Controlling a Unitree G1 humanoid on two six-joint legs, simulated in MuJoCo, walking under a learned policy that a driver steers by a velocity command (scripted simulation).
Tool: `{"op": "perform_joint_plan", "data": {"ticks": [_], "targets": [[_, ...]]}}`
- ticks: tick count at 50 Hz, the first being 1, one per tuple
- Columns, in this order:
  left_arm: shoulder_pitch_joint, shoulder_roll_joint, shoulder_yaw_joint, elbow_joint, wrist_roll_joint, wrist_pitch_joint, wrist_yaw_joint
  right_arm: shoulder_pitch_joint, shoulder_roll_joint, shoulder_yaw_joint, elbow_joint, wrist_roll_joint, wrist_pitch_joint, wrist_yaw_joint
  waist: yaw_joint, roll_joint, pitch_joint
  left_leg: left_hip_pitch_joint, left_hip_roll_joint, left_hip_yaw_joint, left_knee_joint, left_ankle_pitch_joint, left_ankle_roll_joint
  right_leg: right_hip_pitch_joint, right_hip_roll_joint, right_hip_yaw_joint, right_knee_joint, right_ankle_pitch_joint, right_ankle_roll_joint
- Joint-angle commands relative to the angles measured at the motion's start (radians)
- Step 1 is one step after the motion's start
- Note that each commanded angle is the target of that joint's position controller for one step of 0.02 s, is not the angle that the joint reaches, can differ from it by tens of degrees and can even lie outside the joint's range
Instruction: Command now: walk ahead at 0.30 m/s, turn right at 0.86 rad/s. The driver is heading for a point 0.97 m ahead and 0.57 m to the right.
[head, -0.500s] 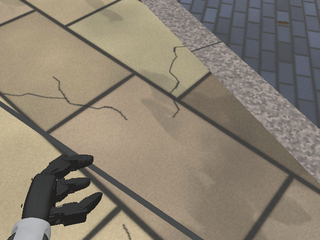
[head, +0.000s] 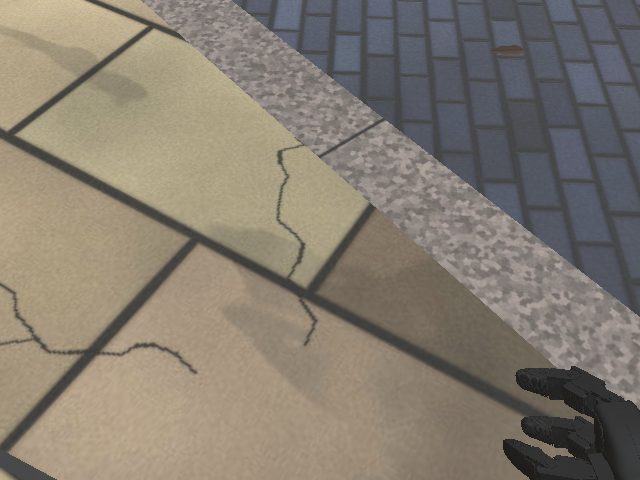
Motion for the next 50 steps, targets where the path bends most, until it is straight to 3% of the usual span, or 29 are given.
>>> {"op": "perform_joint_plan", "data": {"ticks": [1,2,3,4,7,10,12,13,14,15,16,17,18,19,21,22,25,31,33,34,35,36,37,38,39,40,43,45,50], "targets": [[0.043,0.096,0.036,-0.112,0.003,0.035,0.010,0.097,-0.103,-0.048,-0.002,0.011,0.029,-0.016,-0.058,0.154,-0.166,0.376,0.309,-0.223,-0.187,0.442,0.256,-0.280,-0.151,-0.023,0.016,0.046,0.037],[0.012,0.055,0.027,-0.128,0.005,0.043,0.007,0.062,-0.117,-0.058,0.014,0.008,0.025,-0.016,-0.046,0.172,-0.104,0.266,0.293,-0.151,-0.239,0.424,0.244,-0.234,-0.165,-0.047,-0.079,0.056,0.035],[-0.020,0.027,0.019,-0.145,0.010,0.043,0.005,0.041,-0.142,-0.070,0.029,0.006,0.020,-0.016,-0.043,0.173,-0.089,0.221,0.295,-0.103,-0.270,0.437,0.249,-0.200,-0.170,-0.065,-0.165,0.088,0.032],[-0.038,0.027,0.018,-0.147,0.016,0.040,0.000,0.029,-0.166,-0.082,0.041,0.008,0.015,-0.017,-0.043,0.151,-0.113,0.209,0.293,-0.063,-0.275,0.445,0.248,-0.148,-0.178,-0.068,-0.258,0.167,0.018],[-0.045,0.056,0.026,-0.118,0.015,0.036,-0.032,-0.016,-0.194,-0.095,0.065,0.028,0.013,-0.018,-0.035,0.140,-0.174,0.212,0.274,0.067,-0.256,0.384,0.218,0.019,-0.150,-0.105,-0.500,0.414,-0.032],[-0.119,0.110,0.044,-0.149,0.013,0.052,-0.055,0.007,-0.224,-0.108,0.093,0.054,0.011,-0.009,-0.050,0.122,-0.150,0.251,0.298,0.117,-0.198,0.292,0.180,0.063,-0.131,-0.134,-0.619,0.437,-0.075],[-0.125,0.145,0.066,-0.161,0.022,0.057,-0.055,0.034,-0.229,-0.114,0.111,0.068,0.018,-0.005,-0.033,0.078,-0.141,0.247,0.273,0.167,-0.079,0.230,0.128,0.149,-0.082,-0.169,-0.719,0.458,-0.123],[-0.067,0.182,0.088,-0.149,0.029,0.056,-0.043,0.062,-0.208,-0.110,0.121,0.064,0.022,-0.001,-0.008,0.016,-0.154,0.197,0.229,0.197,0.066,0.196,0.091,0.258,-0.049,-0.157,-0.761,0.486,-0.162],[-0.012,0.306,0.121,-0.158,0.029,0.050,-0.023,0.109,-0.170,-0.098,0.107,0.027,0.035,0.005,-0.005,-0.270,-0.124,-0.016,0.107,0.259,0.397,-0.214,0.006,0.397,-0.211,0.133,-0.890,0.938,-0.258],[-0.081,0.371,0.114,-0.221,0.062,0.033,-0.024,0.153,-0.156,-0.084,0.061,0.000,0.045,0.003,-0.076,-0.405,-0.255,-0.255,-0.044,0.082,0.680,-0.573,-0.032,0.526,-0.399,0.555,-0.963,0.803,-0.473],[-0.088,0.309,0.101,-0.239,0.052,0.011,-0.040,0.104,-0.219,-0.095,0.072,0.012,0.048,0.002,-0.014,-0.224,-0.302,-0.265,-0.022,-0.060,0.726,-0.511,-0.006,0.481,-0.386,0.533,-1.023,0.622,-0.450],[-0.113,0.285,0.090,-0.235,0.040,-0.004,-0.039,0.071,-0.228,-0.098,0.064,0.030,0.045,0.000,-0.036,-0.163,-0.239,-0.264,-0.011,-0.074,0.696,-0.427,0.022,0.419,-0.343,0.462,-1.027,0.532,-0.396],[-0.155,0.258,0.085,-0.236,0.021,-0.002,-0.031,0.082,-0.222,-0.098,0.082,0.019,0.045,-0.009,-0.064,-0.078,-0.202,-0.252,0.010,-0.083,0.623,-0.356,0.026,0.366,-0.291,0.400,-1.021,0.470,-0.338],[-0.207,0.240,0.077,-0.249,0.015,0.007,-0.020,0.084,-0.231,-0.101,0.089,0.008,0.045,-0.017,-0.085,-0.079,-0.187,-0.211,0.015,-0.087,0.545,-0.308,0.024,0.306,-0.260,0.356,-1.013,0.478,-0.308],[-0.250,0.230,0.071,-0.272,0.034,0.021,-0.002,0.094,-0.214,-0.097,0.106,0.011,0.048,-0.011,-0.107,-0.085,-0.201,-0.117,-0.022,-0.075,0.468,-0.251,0.006,0.235,-0.210,0.311,-1.001,0.572,-0.297],[-0.248,0.228,0.072,-0.272,0.034,0.024,0.003,0.099,-0.198,-0.092,0.115,0.015,0.047,-0.009,-0.107,-0.072,-0.213,-0.095,-0.039,-0.076,0.411,-0.240,-0.004,0.235,-0.197,0.305,-0.992,0.605,-0.297],[-0.241,0.232,0.079,-0.268,0.019,0.032,0.015,0.087,-0.167,-0.079,0.119,0.022,0.051,-0.004,-0.099,-0.059,-0.228,-0.050,-0.073,-0.100,0.269,-0.198,-0.025,0.228,-0.180,0.345,-0.974,0.573,-0.292],[-0.262,0.216,0.083,-0.268,0.015,0.047,0.006,0.092,-0.183,-0.088,0.114,0.028,0.049,0.008,-0.091,-0.143,-0.189,0.094,-0.097,-0.123,0.052,-0.165,-0.007,0.156,-0.137,0.461,-0.957,0.443,-0.252],[-0.292,0.203,0.080,-0.272,0.006,0.053,0.004,0.153,-0.196,-0.101,0.130,0.030,0.044,0.010,-0.128,-0.145,-0.180,0.231,-0.075,-0.105,-0.135,-0.054,0.014,0.104,-0.091,0.467,-0.908,0.392,-0.211],[-0.259,0.161,0.068,-0.268,0.004,0.054,0.001,0.176,-0.240,-0.116,0.133,0.021,0.048,0.005,-0.118,-0.060,-0.198,0.348,0.048,-0.180,-0.221,-0.026,0.059,0.026,-0.029,0.407,-0.798,0.196,-0.164],[-0.207,0.104,0.052,-0.274,0.003,0.054,-0.003,0.138,-0.314,-0.125,0.114,0.001,0.063,-0.007,-0.062,0.208,-0.175,0.425,0.260,-0.424,-0.290,-0.033,0.176,-0.165,0.120,0.195,-0.579,-0.048,-0.108],[-0.185,0.187,0.076,-0.277,0.010,0.038,-0.008,0.115,-0.288,-0.122,0.101,-0.034,0.058,-0.008,-0.049,0.299,-0.140,0.318,0.373,-0.569,-0.334,-0.040,0.276,-0.218,0.078,0.126,-0.358,-0.031,-0.065],[-0.177,0.251,0.095,-0.249,0.011,0.035,-0.011,0.053,-0.228,-0.106,0.070,-0.027,0.056,-0.018,-0.041,0.232,-0.111,0.288,0.344,-0.473,-0.325,-0.072,0.275,-0.220,0.014,0.093,-0.252,0.047,-0.042],[-0.166,0.252,0.100,-0.223,0.010,0.041,-0.010,0.014,-0.189,-0.096,0.058,-0.011,0.061,-0.029,-0.040,0.182,-0.088,0.266,0.268,-0.353,-0.310,-0.103,0.233,-0.217,-0.004,0.071,-0.205,0.117,-0.026],[-0.148,0.228,0.097,-0.205,0.015,0.049,-0.006,0.003,-0.181,-0.092,0.050,0.003,0.067,-0.042,-0.042,0.149,-0.090,0.286,0.228,-0.282,-0.294,-0.084,0.209,-0.234,-0.012,0.049,-0.132,0.166,-0.012],[-0.139,0.204,0.089,-0.202,0.013,0.055,-0.009,0.011,-0.177,-0.087,0.049,0.008,0.071,-0.050,-0.054,0.135,-0.080,0.291,0.223,-0.225,-0.289,-0.014,0.217,-0.252,-0.026,0.026,-0.071,0.187,0.002],[-0.212,0.155,0.066,-0.234,-0.004,0.053,-0.011,0.092,-0.195,-0.088,0.063,-0.005,0.081,-0.057,-0.112,0.139,-0.083,0.378,0.218,-0.107,-0.297,0.090,0.242,-0.304,-0.087,-0.055,-0.134,0.231,0.031],[-0.261,0.131,0.054,-0.252,0.006,0.049,-0.010,0.158,-0.213,-0.094,0.080,-0.006,0.087,-0.050,-0.152,0.141,-0.108,0.442,0.244,-0.105,-0.293,0.137,0.274,-0.291,-0.106,-0.058,-0.220,0.199,0.047],[-0.245,0.101,0.032,-0.237,0.023,0.043,-0.014,0.133,-0.265,-0.110,0.088,0.015,0.093,-0.012,-0.135,0.175,-0.150,0.398,0.265,-0.021,-0.262,0.272,0.284,-0.066,-0.092,-0.111,-0.484,0.141,0.023]]}}
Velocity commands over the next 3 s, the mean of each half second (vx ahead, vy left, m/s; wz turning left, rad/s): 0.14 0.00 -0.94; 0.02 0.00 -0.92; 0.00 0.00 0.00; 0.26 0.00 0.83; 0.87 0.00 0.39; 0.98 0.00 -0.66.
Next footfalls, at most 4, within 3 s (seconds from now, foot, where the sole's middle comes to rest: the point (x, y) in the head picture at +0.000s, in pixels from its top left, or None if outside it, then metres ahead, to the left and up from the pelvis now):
0.26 right None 0.22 -0.14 -0.76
0.68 left None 0.34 0.03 -0.76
1.12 right None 0.11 -0.11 -0.76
1.60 left None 0.28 0.05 -0.76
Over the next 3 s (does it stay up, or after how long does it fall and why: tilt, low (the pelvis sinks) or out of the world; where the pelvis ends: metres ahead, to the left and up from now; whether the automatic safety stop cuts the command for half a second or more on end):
stays up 0.98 -0.34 -0.02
